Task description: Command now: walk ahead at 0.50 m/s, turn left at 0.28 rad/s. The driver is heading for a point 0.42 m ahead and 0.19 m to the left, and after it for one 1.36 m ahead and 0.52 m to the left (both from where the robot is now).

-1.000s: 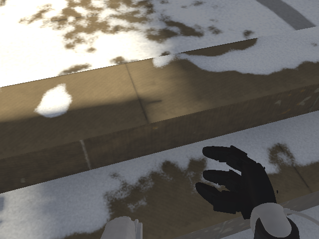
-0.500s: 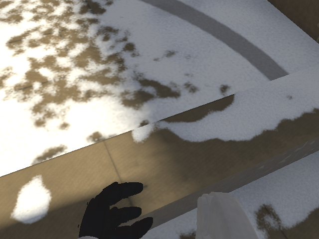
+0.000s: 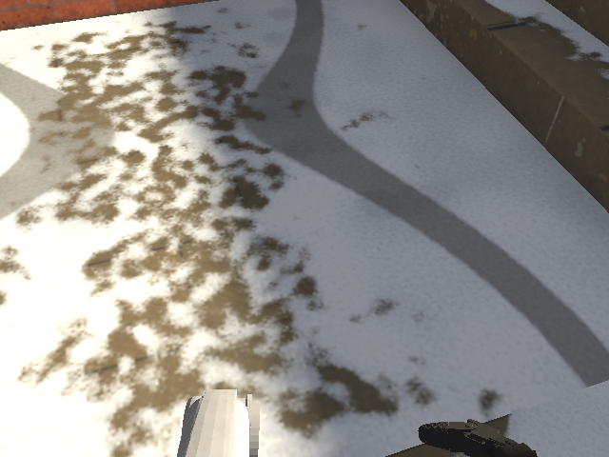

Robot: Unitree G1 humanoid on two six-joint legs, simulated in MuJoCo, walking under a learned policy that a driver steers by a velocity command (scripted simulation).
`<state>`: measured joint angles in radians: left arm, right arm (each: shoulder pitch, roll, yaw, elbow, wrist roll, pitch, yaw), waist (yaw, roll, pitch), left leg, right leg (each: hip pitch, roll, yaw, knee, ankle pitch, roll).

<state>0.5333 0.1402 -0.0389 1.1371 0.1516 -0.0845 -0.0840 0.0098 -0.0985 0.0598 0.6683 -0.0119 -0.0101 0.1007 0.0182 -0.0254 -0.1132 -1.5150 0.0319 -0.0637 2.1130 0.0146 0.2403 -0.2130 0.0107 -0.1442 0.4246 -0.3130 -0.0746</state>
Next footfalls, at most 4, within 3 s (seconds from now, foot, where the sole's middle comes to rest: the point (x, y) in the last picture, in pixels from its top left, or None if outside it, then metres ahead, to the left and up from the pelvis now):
0.18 left None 0.26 0.14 -0.60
0.64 right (325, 404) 0.59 0.00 -0.60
1.06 left None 0.40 0.18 -0.60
1.38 right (338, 428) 0.54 -0.03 -0.60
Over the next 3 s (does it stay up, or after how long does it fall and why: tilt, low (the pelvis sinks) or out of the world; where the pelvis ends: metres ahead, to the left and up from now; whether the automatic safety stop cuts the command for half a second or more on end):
stays up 0.46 0.08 0.18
